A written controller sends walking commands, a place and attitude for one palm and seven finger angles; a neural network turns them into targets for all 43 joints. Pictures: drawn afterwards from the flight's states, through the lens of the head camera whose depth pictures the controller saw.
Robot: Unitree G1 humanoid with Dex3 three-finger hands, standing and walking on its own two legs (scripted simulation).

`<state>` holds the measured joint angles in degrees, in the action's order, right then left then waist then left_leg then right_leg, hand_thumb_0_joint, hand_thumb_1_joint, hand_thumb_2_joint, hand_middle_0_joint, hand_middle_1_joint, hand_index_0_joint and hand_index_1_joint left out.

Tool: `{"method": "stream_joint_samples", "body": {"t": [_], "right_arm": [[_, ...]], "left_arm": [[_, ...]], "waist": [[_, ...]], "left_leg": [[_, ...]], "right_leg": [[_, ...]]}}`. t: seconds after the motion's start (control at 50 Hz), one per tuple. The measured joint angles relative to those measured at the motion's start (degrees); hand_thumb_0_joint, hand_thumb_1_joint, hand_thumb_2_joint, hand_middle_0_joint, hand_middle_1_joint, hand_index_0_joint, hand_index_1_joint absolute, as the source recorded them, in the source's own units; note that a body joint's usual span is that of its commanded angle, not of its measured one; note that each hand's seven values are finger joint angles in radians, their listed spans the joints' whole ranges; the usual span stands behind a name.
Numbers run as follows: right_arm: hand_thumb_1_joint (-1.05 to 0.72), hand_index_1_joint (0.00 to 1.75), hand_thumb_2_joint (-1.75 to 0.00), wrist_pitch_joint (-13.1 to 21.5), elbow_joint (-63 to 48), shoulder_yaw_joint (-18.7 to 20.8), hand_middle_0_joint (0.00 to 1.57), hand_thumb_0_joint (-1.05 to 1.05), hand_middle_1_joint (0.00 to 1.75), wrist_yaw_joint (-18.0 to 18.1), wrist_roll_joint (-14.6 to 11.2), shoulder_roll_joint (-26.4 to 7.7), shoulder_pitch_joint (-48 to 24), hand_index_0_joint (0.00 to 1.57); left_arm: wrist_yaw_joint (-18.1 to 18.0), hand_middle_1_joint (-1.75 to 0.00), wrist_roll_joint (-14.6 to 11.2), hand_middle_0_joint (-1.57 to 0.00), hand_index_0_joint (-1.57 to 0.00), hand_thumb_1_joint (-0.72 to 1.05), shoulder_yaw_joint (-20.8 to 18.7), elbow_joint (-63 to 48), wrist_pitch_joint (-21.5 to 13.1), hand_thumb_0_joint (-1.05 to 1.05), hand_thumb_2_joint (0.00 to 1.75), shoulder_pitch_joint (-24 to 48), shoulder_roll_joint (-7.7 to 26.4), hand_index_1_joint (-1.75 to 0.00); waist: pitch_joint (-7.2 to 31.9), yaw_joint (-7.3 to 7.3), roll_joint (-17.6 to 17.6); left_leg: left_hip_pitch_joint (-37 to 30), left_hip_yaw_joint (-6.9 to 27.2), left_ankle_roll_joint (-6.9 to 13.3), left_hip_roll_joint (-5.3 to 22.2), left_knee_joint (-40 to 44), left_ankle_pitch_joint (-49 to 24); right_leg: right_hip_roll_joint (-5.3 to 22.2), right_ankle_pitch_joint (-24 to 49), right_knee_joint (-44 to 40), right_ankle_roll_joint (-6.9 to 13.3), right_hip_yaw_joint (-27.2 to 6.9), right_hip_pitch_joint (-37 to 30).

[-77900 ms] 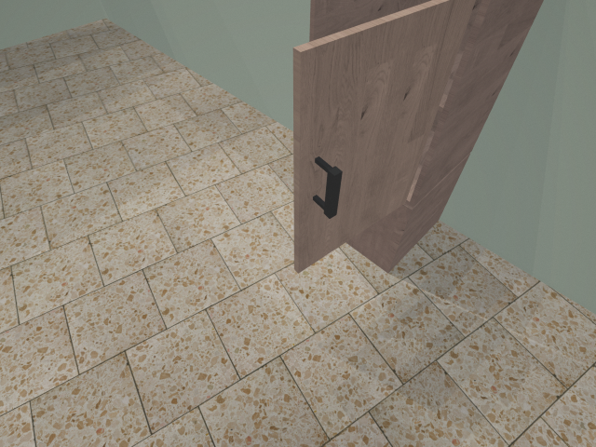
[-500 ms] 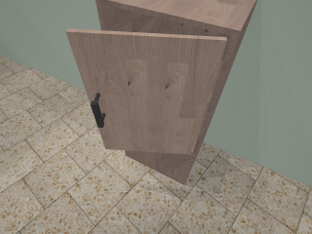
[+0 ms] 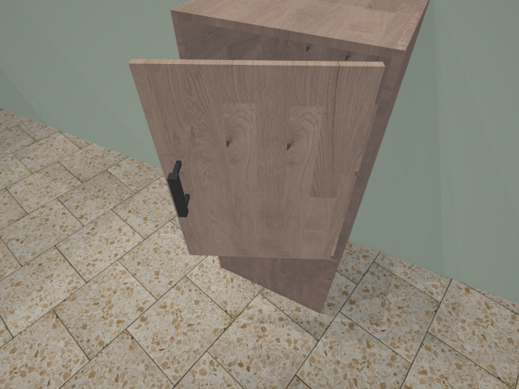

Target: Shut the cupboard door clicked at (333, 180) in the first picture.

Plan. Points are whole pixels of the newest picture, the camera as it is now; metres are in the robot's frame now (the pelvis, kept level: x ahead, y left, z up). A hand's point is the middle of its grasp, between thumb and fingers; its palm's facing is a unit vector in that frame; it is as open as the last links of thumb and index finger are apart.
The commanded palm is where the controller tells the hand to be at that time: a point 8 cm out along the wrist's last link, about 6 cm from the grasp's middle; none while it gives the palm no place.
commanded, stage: look again from close up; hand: left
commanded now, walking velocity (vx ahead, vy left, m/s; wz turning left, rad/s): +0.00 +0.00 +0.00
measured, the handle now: (180, 189) +0.52 +0.21 -0.03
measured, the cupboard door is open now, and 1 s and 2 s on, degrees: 24 24 24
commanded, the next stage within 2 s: shuffle to correct the standing spot in 0.14 s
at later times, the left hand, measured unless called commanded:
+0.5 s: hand out of the picture +0.02 +0.17 -0.18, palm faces +0.01 -0.98 -0.18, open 7.4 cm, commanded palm none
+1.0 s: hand out of the picture +0.10 +0.19 -0.18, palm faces +0.01 -0.97 -0.25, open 7.3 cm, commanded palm none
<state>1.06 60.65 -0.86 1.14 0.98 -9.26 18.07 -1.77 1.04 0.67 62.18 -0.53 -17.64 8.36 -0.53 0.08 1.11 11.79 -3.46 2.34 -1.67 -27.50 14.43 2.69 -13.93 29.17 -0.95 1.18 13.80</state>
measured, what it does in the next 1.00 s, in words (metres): shifts its weight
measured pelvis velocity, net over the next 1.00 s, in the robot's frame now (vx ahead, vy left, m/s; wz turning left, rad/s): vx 0.06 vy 0.00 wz -0.02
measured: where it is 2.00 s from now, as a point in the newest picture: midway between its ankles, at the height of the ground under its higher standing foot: outside the picture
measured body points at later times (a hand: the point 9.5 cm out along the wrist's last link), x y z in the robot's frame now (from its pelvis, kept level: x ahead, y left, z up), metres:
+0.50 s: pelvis +0.03 +0.00 +0.00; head +0.04 +0.00 +0.45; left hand +0.02 +0.22 -0.16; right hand +0.03 -0.23 -0.16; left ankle +0.01 +0.09 -0.74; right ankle +0.02 -0.13 -0.74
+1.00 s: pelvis +0.06 +0.00 +0.00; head +0.09 +0.00 +0.45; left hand +0.10 +0.24 -0.16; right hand +0.08 -0.23 -0.16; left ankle +0.01 +0.09 -0.74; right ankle +0.02 -0.13 -0.74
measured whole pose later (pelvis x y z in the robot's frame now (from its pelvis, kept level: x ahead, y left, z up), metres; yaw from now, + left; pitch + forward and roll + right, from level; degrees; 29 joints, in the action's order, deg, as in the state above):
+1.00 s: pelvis +0.06 +0.00 +0.00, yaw -1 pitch +0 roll +0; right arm 0.6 61.3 1.1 2.8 0.4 -9.2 12.5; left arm -3.3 0.9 -1.5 59.6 0.1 -12.0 10.4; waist -3.6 -0.1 -0.5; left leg 9.4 -4.3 1.9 -1.1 -28.7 19.4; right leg 2.3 -18.9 30.9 -1.1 0.8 12.0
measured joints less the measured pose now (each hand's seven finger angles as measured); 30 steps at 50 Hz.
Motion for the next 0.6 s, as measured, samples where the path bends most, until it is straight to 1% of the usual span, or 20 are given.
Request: {"method": "stream_joint_samples", "body": {"t": [0.16,0.32,0.44,0.6], "right_arm": [[-0.91,0.30,-0.90,0.65,0.81,-0.08,0.20,0.01,0.30,-0.02,-0.17,-0.40,-1.31,0.20],[-0.91,0.30,-0.90,0.67,1.85,-0.05,0.20,0.00,0.30,0.10,-0.17,-0.82,-2.80,0.20],[-0.90,0.30,-0.90,-0.09,1.94,0.28,0.20,0.00,0.30,-0.34,0.18,-0.53,-1.58,0.20],[-0.90,0.30,-0.90,0.93,2.46,0.22,0.20,0.00,0.30,-0.10,-0.01,0.50,0.04,0.20]], "left_arm": [[0.13,-0.30,-0.04,-0.20,-0.20,0.91,-0.16,-0.20,-0.11,0.01,0.90,1.34,1.04,-0.30],[0.18,-0.30,0.01,-0.20,-0.20,0.91,-0.19,0.57,0.05,0.01,0.90,2.08,1.44,-0.30],[0.87,-0.30,0.59,-0.20,-0.20,0.91,-0.59,0.43,0.37,0.01,0.90,0.28,0.93,-0.30],[1.02,-0.30,0.40,-0.20,-0.20,0.91,-1.38,1.09,-0.47,0.01,0.90,-2.06,-0.02,-0.30]], "waist": [[-0.72,-0.18,-0.77],[-1.11,-0.27,-1.37],[-0.30,-0.51,-1.56],[-1.13,-0.59,-1.48]], "left_leg": [[-0.73,-0.18,0.28,-0.34,1.73,-0.79],[-1.63,-0.30,0.19,-0.10,1.89,-0.33],[-1.39,-0.53,0.19,0.07,-0.74,2.43],[-1.37,-0.43,-0.09,0.70,-4.95,7.19]], "right_leg": [[0.27,0.68,-1.43,-0.45,-0.20,-0.55],[0.02,0.47,-1.90,-0.40,-0.31,-1.52],[-0.13,-2.65,1.19,0.50,-0.57,-0.96],[-0.60,-6.66,4.44,-0.03,-0.51,-1.31]]}}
